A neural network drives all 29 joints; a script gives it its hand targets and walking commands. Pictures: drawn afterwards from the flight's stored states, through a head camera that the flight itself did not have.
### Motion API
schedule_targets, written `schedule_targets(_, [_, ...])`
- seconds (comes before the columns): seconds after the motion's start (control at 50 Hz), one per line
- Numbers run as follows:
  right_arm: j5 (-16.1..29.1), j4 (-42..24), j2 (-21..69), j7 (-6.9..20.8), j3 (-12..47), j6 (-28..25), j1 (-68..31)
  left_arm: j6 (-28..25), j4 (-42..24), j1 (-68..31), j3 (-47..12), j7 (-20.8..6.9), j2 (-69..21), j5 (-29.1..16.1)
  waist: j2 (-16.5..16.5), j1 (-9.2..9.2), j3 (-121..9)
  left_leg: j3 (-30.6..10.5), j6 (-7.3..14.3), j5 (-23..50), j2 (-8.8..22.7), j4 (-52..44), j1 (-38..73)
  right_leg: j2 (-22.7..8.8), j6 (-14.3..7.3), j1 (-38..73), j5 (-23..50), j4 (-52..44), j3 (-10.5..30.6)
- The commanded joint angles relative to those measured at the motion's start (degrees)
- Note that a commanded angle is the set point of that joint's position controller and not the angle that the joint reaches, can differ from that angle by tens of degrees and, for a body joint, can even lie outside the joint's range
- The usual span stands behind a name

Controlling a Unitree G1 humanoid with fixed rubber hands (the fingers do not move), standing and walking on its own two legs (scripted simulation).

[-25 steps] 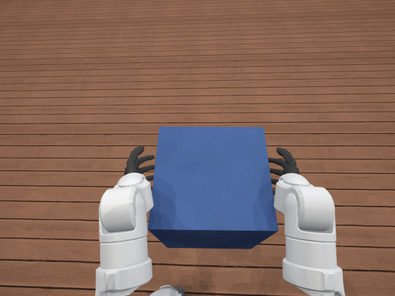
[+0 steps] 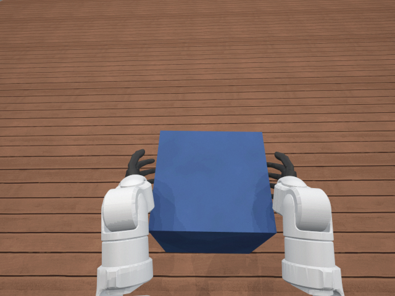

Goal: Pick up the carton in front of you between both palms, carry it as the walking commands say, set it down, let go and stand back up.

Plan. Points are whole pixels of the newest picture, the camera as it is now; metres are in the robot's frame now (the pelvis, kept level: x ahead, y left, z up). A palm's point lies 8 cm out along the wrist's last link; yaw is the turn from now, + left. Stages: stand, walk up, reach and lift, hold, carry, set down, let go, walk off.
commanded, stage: carry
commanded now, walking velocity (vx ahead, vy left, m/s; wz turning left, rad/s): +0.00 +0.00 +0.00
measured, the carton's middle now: (209, 198) +0.33 +0.00 +0.00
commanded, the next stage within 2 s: hold in 1.60 s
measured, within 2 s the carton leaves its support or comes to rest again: neither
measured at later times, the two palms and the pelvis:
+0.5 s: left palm (139, 186) +0.31 +0.14 +0.09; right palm (283, 185) +0.31 -0.15 +0.08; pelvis +0.02 -0.01 -0.01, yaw +0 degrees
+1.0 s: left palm (136, 212) +0.27 +0.14 +0.06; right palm (283, 211) +0.27 -0.14 +0.05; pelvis -0.02 +0.00 +0.00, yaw +0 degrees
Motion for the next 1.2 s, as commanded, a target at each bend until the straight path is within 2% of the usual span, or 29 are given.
schedule_targets(0.0, [25.09,2.01,57.88,25.00,39.07,0.52,-29.78,2.35,6.55,-22.43,-37.64,-25.18,-57.73,-24.30,-3.31,0.15,-21.19,-4.87,-1.97,32.64,6.25,3.04,7.40,-7.23,-0.18,10.57,41.28,3.15,4.69])
schedule_targets(0.06, [25.75,3.46,59.21,25.51,38.70,0.21,-32.87,1.86,6.55,-26.33,-37.68,-25.59,-58.70,-25.00,-2.84,0.13,-20.13,-4.70,-2.50,31.80,5.83,3.26,6.01,-7.11,-0.06,10.45,42.64,3.64,4.58])
schedule_targets(0.14, [27.06,2.31,60.16,25.32,38.51,-0.20,-36.66,1.43,4.26,-31.07,-38.21,-25.37,-59.62,-26.40,-1.40,0.11,-19.99,-5.01,-2.34,32.91,6.21,3.21,6.95,-6.60,0.08,9.51,39.15,4.13,4.30])
schedule_targets(0.26, [27.00,0.39,59.95,24.54,38.35,-0.35,-35.80,1.55,2.10,-31.22,-38.80,-24.68,-59.39,-27.02,-0.07,0.12,-22.31,-5.36,-1.41,34.68,6.89,4.43,8.75,-6.13,-0.27,9.28,34.95,5.23,4.24])
schedule_targets(0.48, [26.86,-1.14,59.79,24.46,39.09,-0.30,-35.23,1.95,1.58,-30.13,-39.12,-24.99,-59.19,-27.14,-0.75,0.17,-20.36,-6.02,-0.70,25.08,7.20,1.98,7.15,-6.41,-0.68,8.17,24.67,3.25,4.69])
schedule_targets(0.64, [26.05,4.00,61.12,25.75,39.04,-1.39,-35.05,0.70,6.79,-29.72,-38.80,-26.13,-60.68,-25.70,-0.74,0.20,-16.80,-6.49,-0.41,17.53,7.14,-1.22,5.21,-6.47,-0.76,6.85,17.05,0.15,5.05])
schedule_targets(0.74, [24.41,8.17,62.06,27.08,38.39,-5.33,-33.94,-3.33,11.16,-28.60,-38.18,-27.20,-61.98,-23.63,-0.59,0.21,-14.97,-6.90,-0.22,14.08,7.15,-2.69,4.05,-6.45,-0.86,5.80,13.34,-1.34,5.29])
schedule_targets(0.94, [21.36,9.70,60.43,27.92,37.73,-15.04,-31.22,-13.03,12.79,-25.83,-37.59,-27.96,-60.06,-20.54,-0.58,0.23,-15.80,-7.39,0.28,10.87,7.03,-3.75,3.93,-6.22,-0.82,5.53,10.18,-2.27,5.31])
schedule_targets(1.18, [11.55,16.65,56.44,28.15,31.01,-29.71,-27.70,-27.72,20.38,-22.60,-30.81,-28.48,-56.16,-10.73,-0.67,0.33,-15.73,-7.69,0.46,9.08,6.90,-4.36,3.27,-6.20,-0.70,4.60,8.54,-2.47,5.65])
